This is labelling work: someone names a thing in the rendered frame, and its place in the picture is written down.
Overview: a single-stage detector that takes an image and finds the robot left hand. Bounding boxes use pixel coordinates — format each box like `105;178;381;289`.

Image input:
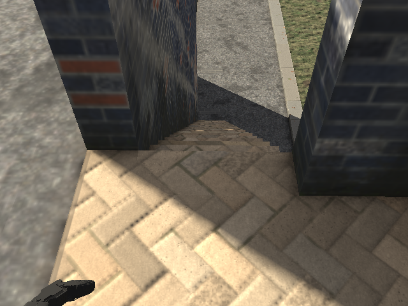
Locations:
24;279;95;306

